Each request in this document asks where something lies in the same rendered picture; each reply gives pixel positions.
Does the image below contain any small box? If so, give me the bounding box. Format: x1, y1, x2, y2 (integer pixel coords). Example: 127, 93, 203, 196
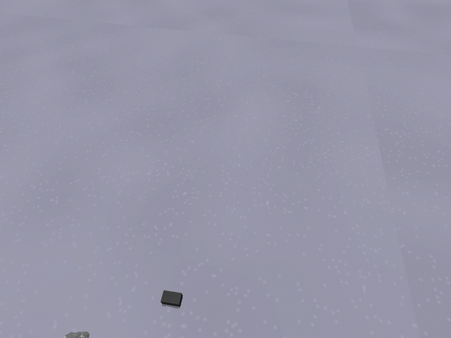
161, 290, 183, 307

